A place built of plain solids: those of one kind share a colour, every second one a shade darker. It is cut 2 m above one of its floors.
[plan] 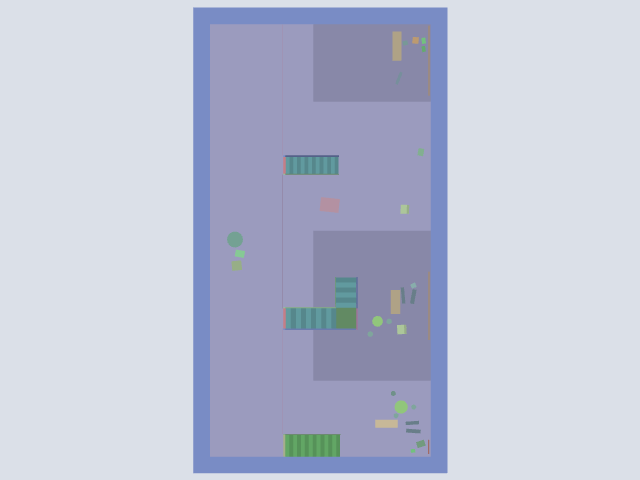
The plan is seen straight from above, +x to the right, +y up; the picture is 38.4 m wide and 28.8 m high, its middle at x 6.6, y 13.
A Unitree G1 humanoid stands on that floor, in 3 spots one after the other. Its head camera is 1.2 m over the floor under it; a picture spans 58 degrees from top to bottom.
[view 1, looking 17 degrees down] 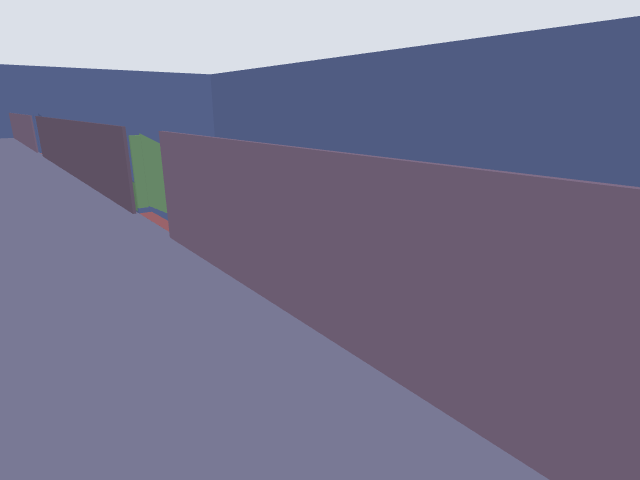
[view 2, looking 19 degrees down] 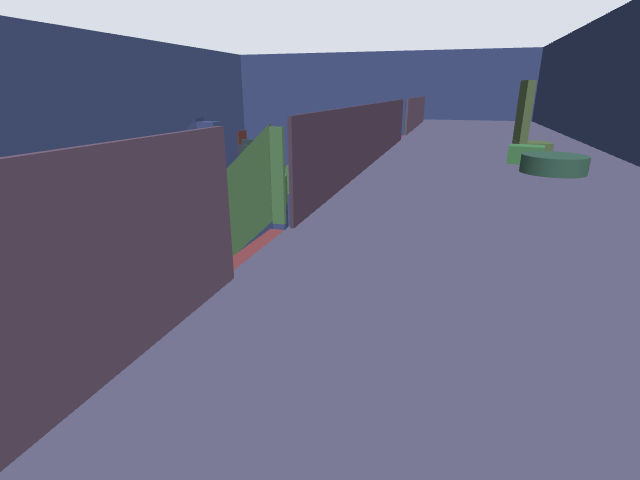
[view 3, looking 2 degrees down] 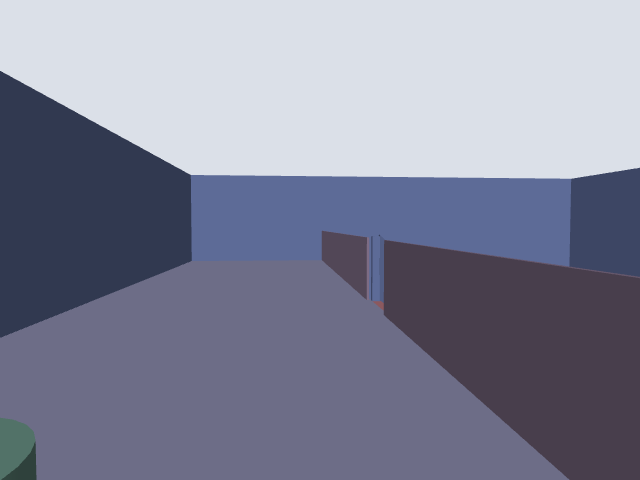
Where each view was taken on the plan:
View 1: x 3.01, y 3.65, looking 52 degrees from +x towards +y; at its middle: rail_rim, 2.24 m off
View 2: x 2.99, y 20.48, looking -73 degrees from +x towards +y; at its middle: floor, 3.69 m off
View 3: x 2.99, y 11.30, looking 85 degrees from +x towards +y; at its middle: wall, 14.72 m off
